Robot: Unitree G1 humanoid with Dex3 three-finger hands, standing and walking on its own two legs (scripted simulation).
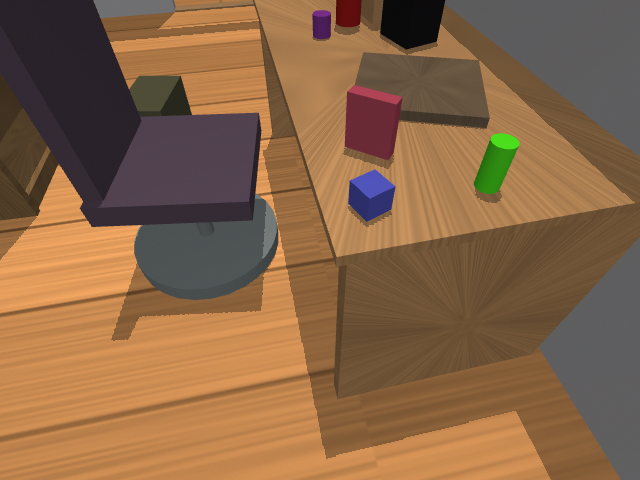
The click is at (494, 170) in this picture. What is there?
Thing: slim round
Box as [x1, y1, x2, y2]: [474, 133, 519, 193]
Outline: 511,135 498,133 494,134 490,138 474,181 474,186 478,190 485,193 494,193 498,190 519,143 517,139
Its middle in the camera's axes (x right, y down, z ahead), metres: +0.34 -0.14 +0.75
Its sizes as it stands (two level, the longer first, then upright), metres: 0.051 0.051 0.109
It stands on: a support 0.73 m high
